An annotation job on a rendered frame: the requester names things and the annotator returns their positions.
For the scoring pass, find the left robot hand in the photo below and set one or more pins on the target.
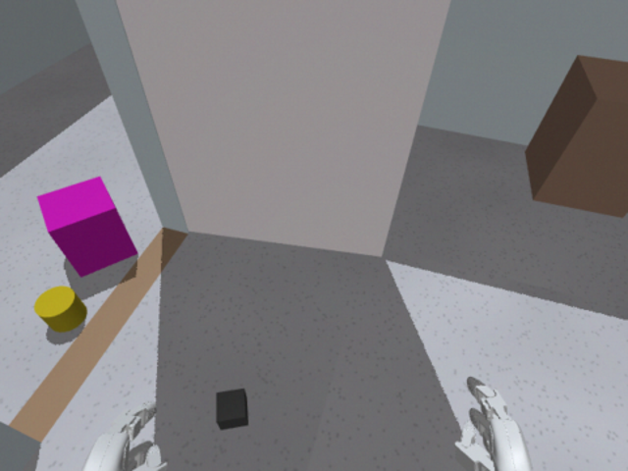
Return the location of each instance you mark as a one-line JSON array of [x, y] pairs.
[[111, 451]]

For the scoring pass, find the right robot hand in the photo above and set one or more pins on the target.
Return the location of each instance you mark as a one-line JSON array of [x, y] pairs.
[[502, 437]]

